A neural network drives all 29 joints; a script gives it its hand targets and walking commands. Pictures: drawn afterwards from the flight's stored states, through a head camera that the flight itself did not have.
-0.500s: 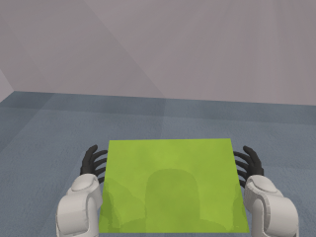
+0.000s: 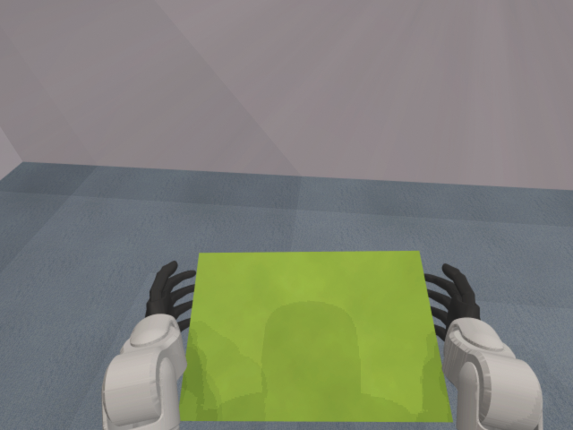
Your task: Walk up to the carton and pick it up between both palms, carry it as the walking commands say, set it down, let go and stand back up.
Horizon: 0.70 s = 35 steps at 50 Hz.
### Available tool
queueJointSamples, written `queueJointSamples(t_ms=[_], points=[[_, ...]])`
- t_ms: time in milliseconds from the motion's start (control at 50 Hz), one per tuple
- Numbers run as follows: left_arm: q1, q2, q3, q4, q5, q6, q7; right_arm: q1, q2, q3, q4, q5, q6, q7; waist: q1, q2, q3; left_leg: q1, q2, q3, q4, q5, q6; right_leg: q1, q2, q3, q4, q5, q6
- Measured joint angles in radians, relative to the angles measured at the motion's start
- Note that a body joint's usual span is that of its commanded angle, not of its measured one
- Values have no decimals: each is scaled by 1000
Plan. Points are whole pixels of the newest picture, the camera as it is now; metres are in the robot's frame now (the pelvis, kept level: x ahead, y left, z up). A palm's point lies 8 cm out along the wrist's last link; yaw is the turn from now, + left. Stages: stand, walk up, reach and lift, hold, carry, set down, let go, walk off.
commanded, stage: carry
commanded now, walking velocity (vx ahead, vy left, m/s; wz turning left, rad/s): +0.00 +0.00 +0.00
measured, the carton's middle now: (308, 339) +0.27 +0.00 +0.02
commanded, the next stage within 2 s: none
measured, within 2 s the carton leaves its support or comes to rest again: neither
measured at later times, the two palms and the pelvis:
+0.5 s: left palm (168, 320) +0.26 +0.18 +0.09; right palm (455, 325) +0.25 -0.18 +0.08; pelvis +0.00 +0.00 +0.00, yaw +0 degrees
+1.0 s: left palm (180, 322) +0.27 +0.18 +0.05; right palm (447, 327) +0.27 -0.19 +0.05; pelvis +0.01 +0.00 +0.00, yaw +0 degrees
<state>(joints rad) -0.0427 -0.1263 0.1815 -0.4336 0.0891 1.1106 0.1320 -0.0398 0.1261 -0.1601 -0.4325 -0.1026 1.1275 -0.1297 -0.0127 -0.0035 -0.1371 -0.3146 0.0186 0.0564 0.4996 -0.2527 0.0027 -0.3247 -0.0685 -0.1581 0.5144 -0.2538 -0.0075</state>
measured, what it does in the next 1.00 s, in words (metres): stands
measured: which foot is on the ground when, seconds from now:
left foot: down 0.00-1.00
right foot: down 0.00-1.00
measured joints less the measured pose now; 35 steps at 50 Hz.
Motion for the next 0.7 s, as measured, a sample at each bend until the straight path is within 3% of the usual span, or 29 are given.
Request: queueJointSamples(t_ms=[340,700], points=[[-13,0,4,54,10,-32,-8,-10,0,-9,50,-11,-31,10,2,-2,-2,5,-1,4,-2,-2,2,4,-1,4,-1,-1,2],[-47,-1,25,211,40,-142,-36,-41,0,-34,202,-46,-139,40,4,-5,0,14,0,5,-8,-1,0,10,1,5,-5,-1,0]])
